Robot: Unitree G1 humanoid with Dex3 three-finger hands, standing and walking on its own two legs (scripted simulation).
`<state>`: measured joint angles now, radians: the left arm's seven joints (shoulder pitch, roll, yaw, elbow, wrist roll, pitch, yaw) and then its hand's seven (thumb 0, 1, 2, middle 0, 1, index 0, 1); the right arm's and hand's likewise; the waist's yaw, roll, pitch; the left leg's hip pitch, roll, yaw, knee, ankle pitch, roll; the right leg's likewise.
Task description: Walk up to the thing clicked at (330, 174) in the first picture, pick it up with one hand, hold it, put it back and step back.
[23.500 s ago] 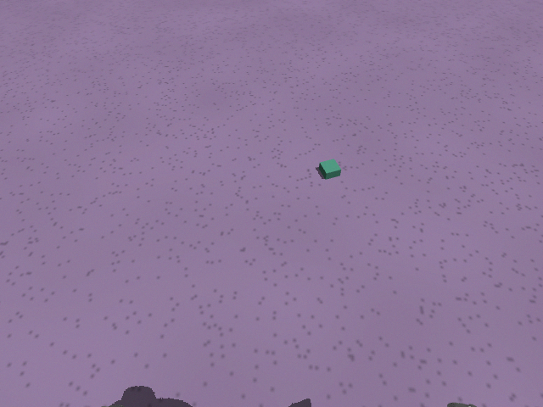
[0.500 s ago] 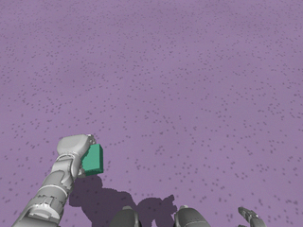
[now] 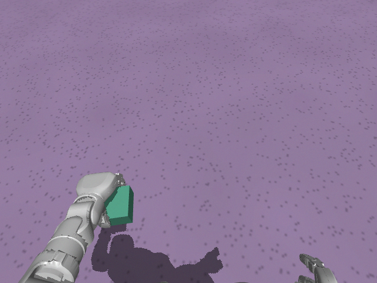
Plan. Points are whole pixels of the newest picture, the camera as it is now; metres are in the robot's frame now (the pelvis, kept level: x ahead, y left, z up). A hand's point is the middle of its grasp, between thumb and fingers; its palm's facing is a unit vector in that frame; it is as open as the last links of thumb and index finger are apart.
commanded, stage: hold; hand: left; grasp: from above
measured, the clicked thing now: (115, 205) +0.32 +0.21 -0.11
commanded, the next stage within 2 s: crouch in 1.58 s
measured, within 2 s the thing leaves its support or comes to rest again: neither
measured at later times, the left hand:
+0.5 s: hand (102, 208) +0.29 +0.22 -0.04, palm faces -0.46 -0.03 -0.89, open 11.0 cm
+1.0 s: hand (101, 213) +0.27 +0.21 -0.02, palm faces -0.45 -0.04 -0.89, open 11.0 cm
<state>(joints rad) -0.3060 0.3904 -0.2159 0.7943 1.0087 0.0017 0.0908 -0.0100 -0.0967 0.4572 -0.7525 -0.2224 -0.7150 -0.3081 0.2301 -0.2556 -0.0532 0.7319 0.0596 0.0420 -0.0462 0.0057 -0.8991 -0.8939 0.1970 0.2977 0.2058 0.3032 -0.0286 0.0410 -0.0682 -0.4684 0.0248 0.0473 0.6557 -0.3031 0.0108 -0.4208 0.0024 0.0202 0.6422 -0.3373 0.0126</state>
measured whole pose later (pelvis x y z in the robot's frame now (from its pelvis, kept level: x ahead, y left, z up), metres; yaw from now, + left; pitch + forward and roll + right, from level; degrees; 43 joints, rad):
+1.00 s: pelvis -0.02 -0.01 +0.01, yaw +0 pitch +0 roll +0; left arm -0.21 0.40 -0.24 0.60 0.98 -0.01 -0.04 0.00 -0.07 0.37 -0.73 -0.31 -0.70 -0.37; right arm 0.17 -0.25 -0.02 0.68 0.07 0.08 -0.07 0.01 -0.90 -0.90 0.20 0.30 0.21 0.30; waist 0.01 0.06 -0.01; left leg -0.29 0.02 0.05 0.48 -0.20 0.01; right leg -0.26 0.00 0.03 0.50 -0.25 0.01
